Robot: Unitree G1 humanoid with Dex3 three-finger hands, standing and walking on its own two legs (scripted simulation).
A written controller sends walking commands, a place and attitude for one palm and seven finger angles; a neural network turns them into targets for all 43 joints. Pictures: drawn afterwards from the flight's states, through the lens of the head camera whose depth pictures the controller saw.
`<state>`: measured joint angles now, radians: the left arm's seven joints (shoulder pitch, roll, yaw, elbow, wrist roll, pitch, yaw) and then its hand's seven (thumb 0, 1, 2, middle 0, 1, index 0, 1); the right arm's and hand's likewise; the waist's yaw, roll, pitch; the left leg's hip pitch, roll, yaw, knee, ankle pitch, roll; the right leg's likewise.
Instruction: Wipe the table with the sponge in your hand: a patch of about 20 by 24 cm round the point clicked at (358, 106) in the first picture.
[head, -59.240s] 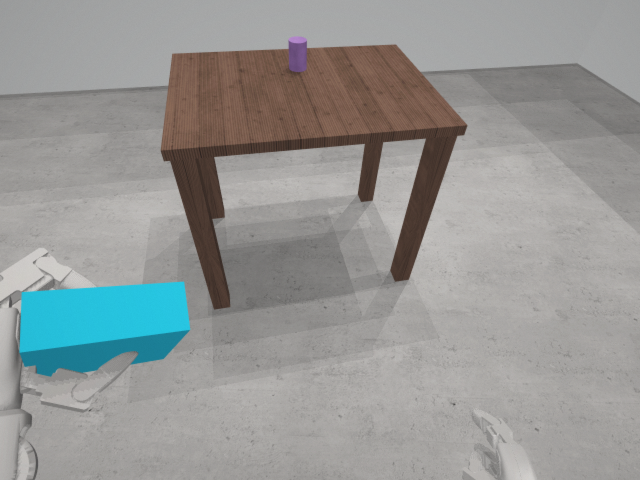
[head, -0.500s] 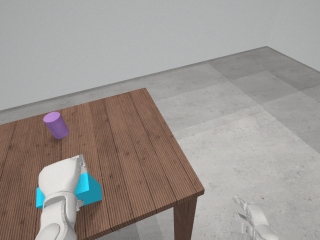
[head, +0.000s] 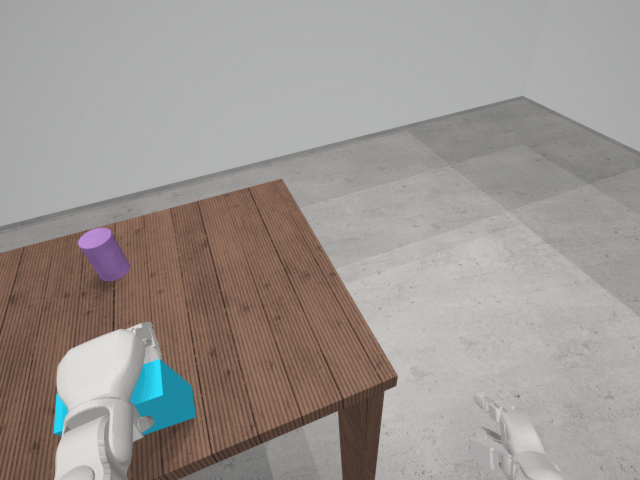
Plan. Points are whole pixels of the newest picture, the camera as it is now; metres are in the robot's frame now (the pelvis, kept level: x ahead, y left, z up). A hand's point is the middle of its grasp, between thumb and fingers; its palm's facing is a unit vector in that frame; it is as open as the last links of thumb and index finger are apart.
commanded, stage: lift the sponge slowly off the table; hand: left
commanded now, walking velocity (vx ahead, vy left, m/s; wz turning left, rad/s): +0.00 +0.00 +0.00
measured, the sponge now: (139, 410) +0.20 +0.28 -0.02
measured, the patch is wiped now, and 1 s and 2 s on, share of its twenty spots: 0.95 0.95 0.95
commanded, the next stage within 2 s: bring the sponge back beside the body in 1.78 s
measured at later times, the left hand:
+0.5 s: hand (126, 393) +0.19 +0.26 +0.05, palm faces +0.02 -0.17 -0.99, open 8.9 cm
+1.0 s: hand (120, 373) +0.20 +0.26 +0.09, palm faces +0.06 -0.16 -0.99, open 8.9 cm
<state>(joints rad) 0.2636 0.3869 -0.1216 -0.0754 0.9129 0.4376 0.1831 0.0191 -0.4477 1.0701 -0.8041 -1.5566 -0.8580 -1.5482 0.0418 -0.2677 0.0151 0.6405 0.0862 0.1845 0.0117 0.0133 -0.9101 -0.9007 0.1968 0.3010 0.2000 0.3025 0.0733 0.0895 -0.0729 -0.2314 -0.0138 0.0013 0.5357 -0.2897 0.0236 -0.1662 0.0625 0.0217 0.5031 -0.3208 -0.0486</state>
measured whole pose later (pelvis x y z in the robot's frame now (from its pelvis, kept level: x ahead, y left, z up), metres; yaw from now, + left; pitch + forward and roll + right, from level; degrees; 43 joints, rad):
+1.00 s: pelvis -0.01 +0.00 +0.01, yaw +0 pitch -5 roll +0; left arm 0.21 0.43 -0.15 -0.24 0.89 0.49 0.05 -0.01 -0.47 1.05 -0.86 -1.48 -0.90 -1.48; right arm -0.03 -0.26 0.04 0.65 0.07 0.17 -0.01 0.01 -0.91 -0.90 0.20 0.30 0.20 0.30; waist 0.11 0.10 -0.01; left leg -0.13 -0.02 0.00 0.44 -0.23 0.02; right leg -0.07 0.06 0.02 0.42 -0.27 -0.05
